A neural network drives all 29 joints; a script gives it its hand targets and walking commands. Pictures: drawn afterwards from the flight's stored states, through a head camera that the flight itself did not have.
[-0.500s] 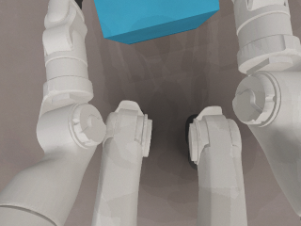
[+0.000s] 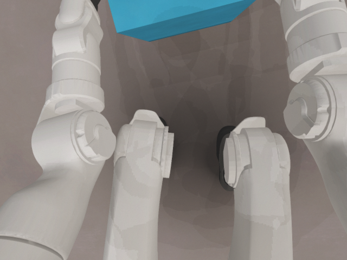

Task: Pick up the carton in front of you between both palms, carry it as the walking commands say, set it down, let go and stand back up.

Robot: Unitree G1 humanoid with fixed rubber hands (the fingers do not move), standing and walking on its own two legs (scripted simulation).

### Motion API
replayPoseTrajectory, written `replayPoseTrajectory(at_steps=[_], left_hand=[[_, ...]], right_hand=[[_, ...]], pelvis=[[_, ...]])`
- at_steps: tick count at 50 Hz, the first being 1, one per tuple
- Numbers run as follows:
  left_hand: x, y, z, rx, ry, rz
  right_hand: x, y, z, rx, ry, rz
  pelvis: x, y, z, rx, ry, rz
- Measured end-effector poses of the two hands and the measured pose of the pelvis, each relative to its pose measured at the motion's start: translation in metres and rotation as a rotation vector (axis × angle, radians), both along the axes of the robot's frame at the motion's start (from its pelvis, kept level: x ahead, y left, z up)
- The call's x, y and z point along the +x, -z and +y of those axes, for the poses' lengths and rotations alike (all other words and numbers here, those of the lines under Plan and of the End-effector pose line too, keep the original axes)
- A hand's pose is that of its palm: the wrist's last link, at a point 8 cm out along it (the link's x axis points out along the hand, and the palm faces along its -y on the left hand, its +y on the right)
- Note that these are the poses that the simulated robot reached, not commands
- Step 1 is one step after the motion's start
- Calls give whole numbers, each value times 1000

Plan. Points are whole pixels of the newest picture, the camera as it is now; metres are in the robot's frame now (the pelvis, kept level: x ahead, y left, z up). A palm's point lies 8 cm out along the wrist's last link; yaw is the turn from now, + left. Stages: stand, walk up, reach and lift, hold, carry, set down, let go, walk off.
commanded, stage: set down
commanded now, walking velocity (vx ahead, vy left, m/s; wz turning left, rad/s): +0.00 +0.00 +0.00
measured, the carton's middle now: out of the picture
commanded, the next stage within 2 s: let go in 1.24 s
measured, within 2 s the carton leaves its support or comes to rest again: neither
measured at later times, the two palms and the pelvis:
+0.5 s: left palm out of the picture +0.52 +0.24 -0.09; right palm out of the picture +0.59 -0.12 -0.08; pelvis -0.01 +0.00 +0.03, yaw +1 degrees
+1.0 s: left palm out of the picture +0.52 +0.25 +0.06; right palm out of the picture +0.60 -0.14 +0.06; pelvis +0.01 +0.00 +0.16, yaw +1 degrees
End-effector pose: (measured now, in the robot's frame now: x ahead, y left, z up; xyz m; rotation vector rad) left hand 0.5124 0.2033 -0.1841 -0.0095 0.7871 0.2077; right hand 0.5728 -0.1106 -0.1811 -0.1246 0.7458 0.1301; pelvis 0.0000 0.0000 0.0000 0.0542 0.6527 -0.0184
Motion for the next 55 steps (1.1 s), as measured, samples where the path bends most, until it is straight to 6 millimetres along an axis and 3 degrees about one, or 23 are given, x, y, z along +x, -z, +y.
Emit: replayPoseTrajectory(at_steps=[5,9,14,19,28,43,55], left_hand=[[-13,18,26,47,-81,6],[-2,11,42,52,-105,-52],[8,-10,42,34,-110,-95],[11,-46,36,25,-113,-135],[9,-120,37,33,-116,-139],[13,-200,41,47,-113,-154],[9,-279,45,38,-103,-158]], right_hand=[[-15,32,-25,-44,73,20],[-4,26,-34,-52,85,-40],[17,-8,-28,-38,75,-104],[25,-49,-15,-31,68,-125],[20,-119,-15,-42,87,-93],[25,-197,-28,-40,78,-117],[25,-277,-33,-35,75,-111]], pelvis=[[-3,3,0,0,-6,-20],[-7,10,0,-2,-18,-43],[-12,16,2,-6,-21,-61],[-15,5,2,-13,-30,-46],[-13,-47,3,-26,-43,54],[-2,-120,4,-26,-38,164],[12,-189,2,-27,-40,183]])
